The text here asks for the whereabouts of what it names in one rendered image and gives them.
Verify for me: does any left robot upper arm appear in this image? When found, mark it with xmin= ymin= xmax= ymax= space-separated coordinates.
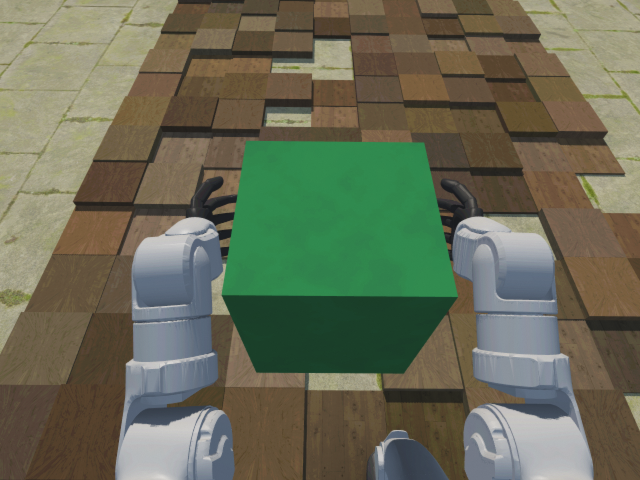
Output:
xmin=117 ymin=405 xmax=235 ymax=480

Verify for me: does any robot right shin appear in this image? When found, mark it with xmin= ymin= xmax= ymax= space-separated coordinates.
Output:
xmin=383 ymin=430 xmax=409 ymax=443

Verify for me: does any carton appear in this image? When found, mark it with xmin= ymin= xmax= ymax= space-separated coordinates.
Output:
xmin=222 ymin=141 xmax=458 ymax=374

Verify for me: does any right robot hand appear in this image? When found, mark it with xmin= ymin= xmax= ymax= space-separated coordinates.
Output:
xmin=436 ymin=178 xmax=484 ymax=261

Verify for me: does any left robot hand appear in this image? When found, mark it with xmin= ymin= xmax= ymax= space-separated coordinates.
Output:
xmin=186 ymin=176 xmax=237 ymax=257

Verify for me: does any robot right thigh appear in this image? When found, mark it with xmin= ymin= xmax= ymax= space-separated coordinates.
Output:
xmin=375 ymin=438 xmax=449 ymax=480

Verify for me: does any robot right forearm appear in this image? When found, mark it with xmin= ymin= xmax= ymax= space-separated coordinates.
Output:
xmin=452 ymin=217 xmax=594 ymax=479

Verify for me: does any robot left forearm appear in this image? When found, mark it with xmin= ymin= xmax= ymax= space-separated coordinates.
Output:
xmin=115 ymin=217 xmax=223 ymax=480

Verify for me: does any right robot upper arm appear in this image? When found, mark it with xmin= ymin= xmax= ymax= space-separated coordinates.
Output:
xmin=463 ymin=403 xmax=594 ymax=480

